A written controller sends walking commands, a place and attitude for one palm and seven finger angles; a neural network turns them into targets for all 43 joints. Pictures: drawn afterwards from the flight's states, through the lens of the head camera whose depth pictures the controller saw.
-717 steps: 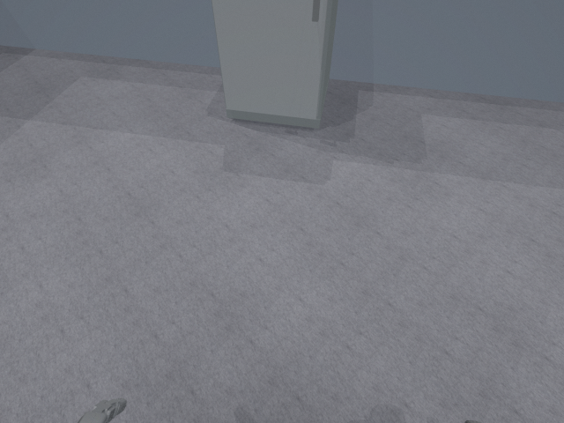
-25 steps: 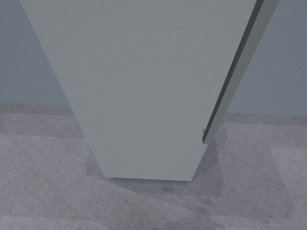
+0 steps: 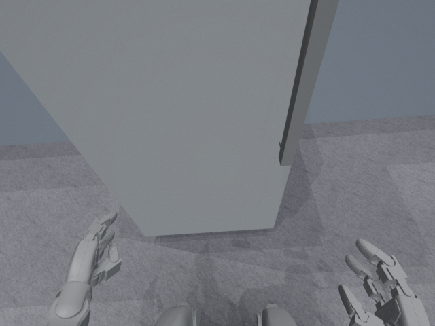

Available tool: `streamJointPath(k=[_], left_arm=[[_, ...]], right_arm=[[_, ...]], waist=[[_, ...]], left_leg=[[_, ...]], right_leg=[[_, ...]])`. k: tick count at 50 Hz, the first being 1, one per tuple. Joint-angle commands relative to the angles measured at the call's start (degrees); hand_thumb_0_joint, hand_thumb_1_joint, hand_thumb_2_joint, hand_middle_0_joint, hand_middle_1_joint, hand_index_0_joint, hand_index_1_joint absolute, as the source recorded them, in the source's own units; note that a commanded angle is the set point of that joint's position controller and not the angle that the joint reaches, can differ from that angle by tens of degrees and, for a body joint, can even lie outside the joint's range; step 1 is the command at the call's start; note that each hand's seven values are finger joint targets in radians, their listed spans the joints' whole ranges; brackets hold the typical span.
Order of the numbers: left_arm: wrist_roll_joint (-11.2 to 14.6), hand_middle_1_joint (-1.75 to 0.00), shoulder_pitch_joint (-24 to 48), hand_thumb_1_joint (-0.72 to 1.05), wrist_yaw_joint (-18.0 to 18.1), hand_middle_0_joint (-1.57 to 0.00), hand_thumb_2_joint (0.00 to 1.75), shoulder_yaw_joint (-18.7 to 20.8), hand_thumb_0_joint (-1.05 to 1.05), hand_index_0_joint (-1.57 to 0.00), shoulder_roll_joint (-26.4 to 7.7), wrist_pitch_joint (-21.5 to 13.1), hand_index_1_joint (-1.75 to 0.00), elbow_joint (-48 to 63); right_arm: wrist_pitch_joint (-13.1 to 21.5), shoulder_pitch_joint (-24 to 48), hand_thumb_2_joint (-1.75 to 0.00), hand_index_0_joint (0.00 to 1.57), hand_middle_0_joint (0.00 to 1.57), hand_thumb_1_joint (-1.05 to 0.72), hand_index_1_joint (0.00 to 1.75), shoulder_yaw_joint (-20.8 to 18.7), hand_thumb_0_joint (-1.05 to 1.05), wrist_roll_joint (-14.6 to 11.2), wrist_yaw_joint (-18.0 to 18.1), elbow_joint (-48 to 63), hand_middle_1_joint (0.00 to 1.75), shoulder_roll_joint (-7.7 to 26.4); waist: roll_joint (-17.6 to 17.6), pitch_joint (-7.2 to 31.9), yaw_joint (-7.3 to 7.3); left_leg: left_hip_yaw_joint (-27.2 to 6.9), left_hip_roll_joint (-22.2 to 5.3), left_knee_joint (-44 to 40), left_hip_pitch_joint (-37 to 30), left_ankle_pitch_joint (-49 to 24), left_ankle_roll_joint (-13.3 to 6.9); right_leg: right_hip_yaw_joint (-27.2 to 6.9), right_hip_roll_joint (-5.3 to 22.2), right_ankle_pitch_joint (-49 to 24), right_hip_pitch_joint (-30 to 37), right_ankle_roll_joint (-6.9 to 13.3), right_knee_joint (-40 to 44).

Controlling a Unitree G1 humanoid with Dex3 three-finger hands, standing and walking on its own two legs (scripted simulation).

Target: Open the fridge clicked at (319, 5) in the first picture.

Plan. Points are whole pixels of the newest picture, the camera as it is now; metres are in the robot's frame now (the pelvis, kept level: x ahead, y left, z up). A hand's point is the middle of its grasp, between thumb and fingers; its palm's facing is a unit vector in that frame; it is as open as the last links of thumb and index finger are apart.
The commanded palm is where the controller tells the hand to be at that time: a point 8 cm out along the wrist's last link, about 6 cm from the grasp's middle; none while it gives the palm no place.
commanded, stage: raise the hand to about handle height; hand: right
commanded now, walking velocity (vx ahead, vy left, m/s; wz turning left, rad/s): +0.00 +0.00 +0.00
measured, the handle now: (303, 64) +0.50 -0.15 +0.20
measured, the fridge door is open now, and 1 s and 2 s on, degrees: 0 0 0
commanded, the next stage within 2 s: move the hooked fingers beside the handle in 1.62 s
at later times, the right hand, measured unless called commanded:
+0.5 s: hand (393, 255) +0.22 -0.25 +0.07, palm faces +0.05 +1.00 -0.07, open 12.0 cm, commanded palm +0.19 -0.30 +0.08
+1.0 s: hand (410, 212) +0.26 -0.27 +0.11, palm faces +0.01 +1.00 -0.06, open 13.9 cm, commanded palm +0.24 -0.33 +0.12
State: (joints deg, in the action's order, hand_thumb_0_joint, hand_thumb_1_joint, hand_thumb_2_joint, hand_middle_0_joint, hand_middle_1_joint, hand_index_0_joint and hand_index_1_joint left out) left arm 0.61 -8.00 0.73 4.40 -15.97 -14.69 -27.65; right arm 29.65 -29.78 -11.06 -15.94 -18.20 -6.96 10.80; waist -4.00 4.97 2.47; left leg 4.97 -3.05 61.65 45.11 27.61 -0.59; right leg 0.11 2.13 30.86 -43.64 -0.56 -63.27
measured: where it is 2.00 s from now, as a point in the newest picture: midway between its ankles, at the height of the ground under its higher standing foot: outside the picture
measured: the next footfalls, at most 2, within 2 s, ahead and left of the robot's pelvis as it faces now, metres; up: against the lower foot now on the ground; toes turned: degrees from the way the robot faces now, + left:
none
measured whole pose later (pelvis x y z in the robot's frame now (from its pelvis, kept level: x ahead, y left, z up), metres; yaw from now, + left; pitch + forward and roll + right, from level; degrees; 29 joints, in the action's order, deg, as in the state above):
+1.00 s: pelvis +0.01 -0.01 +0.03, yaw +0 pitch +8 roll +2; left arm 2.7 -14.9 5.1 -3.2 -14.8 -14.0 -31.4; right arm 12.1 -7.0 -22.0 -20.9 -27.0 -10.6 21.9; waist 1.7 4.2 1.1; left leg 5.8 -2.4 48.1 34.0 22.1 0.3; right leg -0.3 2.1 26.3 -33.9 0.2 -51.9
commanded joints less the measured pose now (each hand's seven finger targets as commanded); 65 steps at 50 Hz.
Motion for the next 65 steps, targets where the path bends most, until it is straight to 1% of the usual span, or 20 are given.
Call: streamJointPath(k=[1, 4, 6, 8, 11, 13, 15, 19, 21, 23, 28, 31, 36, 38, 42, 48, 52, 57, 61, 65], left_arm=[[-0.57, -0.3, -2.73, 0.9, 1.25, -0.2, 0.9, -0.13, 0.0, -0.2, -4.62, -2.6, -0.3, 3.98], [0.32, -0.3, -3.42, 0.9, 2.06, -0.2, 0.9, -0.77, 0.0, -0.2, -6.05, -2.95, -0.3, 2.93], [1.37, -0.3, -3.27, 0.9, 2.63, -0.2, 0.9, -0.73, 0.0, -0.2, -6.75, -2.36, -0.3, 3.74], [2.38, -0.3, -1.87, 0.9, 3.0, -0.2, 0.9, -0.75, 0.0, -0.2, -6.7, -1.07, -0.3, 5.31], [2.5, -0.3, 0.62, 0.9, 3.37, -0.2, 0.9, -1.08, 0.0, -0.2, -5.14, 0.6, -0.3, 8.69], [1.85, -0.3, 1.22, 0.9, 3.5, -0.2, 0.9, -1.43, 0.0, -0.2, -3.47, 0.75, -0.3, 8.94], [1.6, -0.3, -0.43, 0.9, 3.21, -0.2, 0.9, -1.48, 0.0, -0.2, -2.62, 0.2, -0.3, 8.16], [0.91, -0.3, -3.0, 0.9, 2.54, -0.2, 0.9, -1.75, 0.0, -0.2, -4.22, -0.74, -0.3, 5.5], [1.39, -0.3, -4.53, 0.9, 2.61, -0.2, 0.9, -1.75, 0.0, -0.2, -5.52, -1.3, -0.3, 4.74], [1.95, -0.3, -5.04, 0.9, 3.11, -0.2, 0.9, -1.78, 0.0, -0.2, -6.7, -1.97, -0.3, 4.97], [2.25, -0.3, -4.88, 0.9, 4.38, -0.2, 0.9, -1.82, 0.0, -0.2, -7.4, -3.06, -0.3, 5.66], [2.26, -0.3, -4.39, 0.9, 4.39, -0.2, 0.9, -2.25, 0.0, -0.2, -6.11, -2.95, -0.3, 5.81], [2.45, -0.3, -5.26, 0.9, 3.65, -0.2, 0.9, -2.55, 0.0, -0.2, -6.51, -2.01, -0.3, 4.94], [2.57, -0.3, -5.72, 0.9, 3.79, -0.2, 0.9, -2.58, 0.0, -0.2, -7.19, -1.64, -0.3, 5.18], [2.73, -0.3, -5.46, 0.9, 4.69, -0.2, 0.9, -2.81, 0.0, -0.2, -8.17, -1.8, -0.3, 5.84], [2.02, -0.3, -5.43, 0.9, 5.64, -0.2, 0.9, -3.57, 0.0, -0.2, -7.36, -2.71, -0.3, 4.25], [2.5, -0.3, -5.52, 0.9, 5.67, -0.2, 0.9, -3.63, 0.0, -0.2, -7.52, -2.34, -0.3, 3.09], [2.95, -0.3, -5.91, 0.9, 5.82, -0.2, 0.9, -3.3, 0.0, -0.2, -8.47, -1.63, -0.3, 3.75], [2.58, -0.3, -6.12, 0.9, 5.29, -0.2, 0.9, -2.87, 0.0, -0.2, -8.3, -1.96, -0.3, 4.59], [2.21, -0.3, -6.15, 0.9, 4.94, -0.2, 0.9, -2.84, 0.0, -0.2, -7.83, -2.23, -0.3, 4.33]], right_arm=[[10.91, 15.55, -0.65, 0.24, 0.24, -0.32, 0.68, 0.76, 0.0, -0.23, 1.47, 31.67, 0.68, 7.49], [5.98, 16.76, -0.62, 0.25, 0.25, -0.25, 0.72, 3.89, 0.0, 0.28, -2.84, 24.29, 0.72, 7.12], [-1.23, 12.13, -0.6, 0.25, 0.25, -0.2, 0.75, 1.22, 0.0, 0.38, -5.14, 17.33, 0.75, 9.1], [-9.58, 6.54, -0.58, 0.25, 0.25, -0.15, 0.78, -3.49, 0.0, -0.81, -6.85, 10.7, 0.78, 11.51], [-16.25, 4.5, -0.55, 0.26, 0.26, -0.08, 0.82, -10.95, 0.0, -4.27, -5.33, 17.15, 0.82, 14.27], [-15.58, 4.38, -0.53, 0.26, 0.26, -0.04, 0.86, -14.86, 0.0, -6.45, -1.73, 20.8, 0.86, 14.8], [-11.93, 4.38, -0.51, 0.27, 0.27, 0.01, 0.88, -14.86, 0.0, -6.51, 1.58, 25.36, 0.88, 13.65], [-5.68, 10.4, -0.47, 0.27, 0.27, 0.1, 0.94, -8.1, 0.0, -3.03, 2.66, 22.99, 0.94, 11.28], [-5.2, 11.51, -0.45, 0.27, 0.27, 0.15, 0.98, -4.87, 0.0, -1.73, 0.35, 18.43, 0.98, 10.29], [-6.22, 14.61, -0.43, 0.28, 0.28, 0.2, 1.0, -3.83, 0.0, -2.29, -2.77, 16.52, 1.0, 11.12], [-8.53, 17.21, -0.38, 0.29, 0.29, 0.31, 1.08, -14.59, 0.0, -4.47, -4.84, 20.28, 1.08, 22.46], [-8.16, 16.83, -0.35, 0.29, 0.29, 0.38, 1.12, -16.16, 0.0, -6.33, -2.91, 21.64, 1.12, 20.64], [-11.18, 17.8, -0.3, 0.3, 0.3, 0.5, 1.2, -13.81, 0.0, -6.12, -3.03, 13.2, 1.2, 17.62], [-14.05, 19.46, -0.3, 0.3, 0.3, 0.5, 1.2, -11.68, 0.0, -5.45, -5.2, 8.21, 1.2, 16.77], [-16.14, 27.72, -0.3, 0.3, 0.3, 0.5, 1.2, -13.48, 0.0, -5.17, -8.38, 8.63, 1.2, 21.66], [-11.47, 35.83, -0.3, 0.3, 0.3, 0.5, 1.2, -20.98, 0.0, -7.27, -8.27, 10.87, 1.2, 28.49], [-13.52, 34.1, -0.3, 0.3, 0.3, 0.5, 1.2, -19.53, 0.0, -7.11, -9.89, 2.13, 1.2, 26.11], [-18.94, 36.59, -0.3, 0.3, 0.3, 0.5, 1.2, -18.12, 0.0, -7.03, -13.7, -4.26, 1.2, 26.34], [-16.74, 36.74, -0.3, 0.3, 0.3, 0.5, 1.2, -19.5, 0.0, -7.73, -13.56, -1.58, 1.2, 27.13], [-12.66, 37.95, -0.3, 0.3, 0.3, 0.5, 1.2, -21.66, 0.0, -7.68, -11.47, 1.81, 1.2, 28.74]], waist=[[14.14, 15.23, -5.21], [9.99, 11.12, -8.08], [5.76, 11.12, -6.58], [4.38, 12.17, -3.2], [3.29, 19.03, 0.9], [1.62, 19.3, 2.44], [4.13, 18.86, 1.97], [6.9, 11.07, -2.43], [7.09, 7.99, -4.64], [6.7, 7.02, -5.34], [9.98, 14.72, -1.47], [10.8, 14.26, -0.54], [11.67, 8.6, -2.02], [8.78, 6.54, -2.97], [7.03, 9.1, -3.09], [8.94, 13.9, -1.53], [10.07, 10.67, -1.86], [6.49, 9.44, -2.37], [4.15, 11.75, -1.77], [7.59, 13.01, -1.13]], left_leg=[[-2.93, 3.3, -5.75, -2.45, -13.8, -1.4], [-2.28, 3.67, -6.93, -0.14, -9.73, -0.77], [-2.0, 3.75, -9.07, -2.39, -5.9, -0.43], [-1.83, 3.63, -10.68, -6.91, -5.84, -0.53], [-0.79, 2.69, -11.1, -15.13, -10.58, 0.08], [-0.04, 3.24, -10.46, -17.82, -14.14, -0.19], [0.46, 3.52, -10.12, -16.24, -16.11, -0.38], [0.52, 3.7, -10.49, -8.72, -10.78, -0.56], [0.51, 3.66, -11.63, -5.01, -6.05, -0.4], [-0.3, 3.51, -13.17, -5.58, -4.04, -0.56], [-0.71, 3.28, -13.93, -13.53, -8.52, -1.06], [0.21, 3.63, -13.9, -15.44, -12.87, -0.96], [0.63, 3.79, -15.7, -14.3, -15.07, -0.67], [0.12, 3.77, -17.2, -14.66, -15.15, -0.58], [-0.82, 3.45, -19.19, -16.41, -13.58, -0.25], [-1.31, 3.79, -19.12, -21.46, -18.38, -0.89], [-1.18, 3.37, -20.26, -20.42, -18.75, -0.57], [-1.86, 2.91, -22.57, -21.47, -19.0, -0.15], [-2.65, 3.02, -22.62, -23.24, -20.18, -0.1], [-2.7, 3.1, -21.79, -24.19, -20.5, -0.49]], right_leg=[[-1.65, -1.61, -19.42, 7.4, 1.84, 5.39], [-2.79, -1.28, -13.9, 3.2, 2.05, 4.65], [-3.06, -1.6, -10.01, 0.84, 1.89, 7.05], [-2.52, -2.37, -10.4, 0.66, 1.63, 9.72], [-1.65, -2.91, -15.65, 3.59, 1.24, 12.73], [-2.29, -2.68, -19.39, 4.18, 0.88, 13.3], [-2.13, -2.31, -21.91, 6.23, 0.55, 13.81], [-2.32, -1.8, -17.69, 5.44, 0.56, 13.33], [-2.65, -1.66, -12.49, 4.79, 0.7, 13.59], [-2.82, -1.88, -9.47, 4.55, 1.02, 14.26], [-2.83, -2.01, -15.08, 9.25, 1.05, 16.37], [-2.75, -1.89, -19.98, 11.54, 0.53, 17.59], [-2.02, -1.81, -20.41, 11.41, 0.06, 18.48], [-1.68, -1.91, -19.03, 10.39, 0.52, 18.78], [-1.82, -2.02, -17.04, 11.64, 1.21, 19.72], [-1.98, -2.07, -22.69, 16.13, 1.04, 20.1], [-1.32, -2.06, -22.01, 15.72, 0.88, 21.36], [-0.76, -2.24, -21.22, 14.88, 1.51, 22.33], [-0.48, -2.38, -22.54, 15.24, 1.67, 21.87], [-0.22, -2.4, -23.4, 16.53, 1.45, 22.28]])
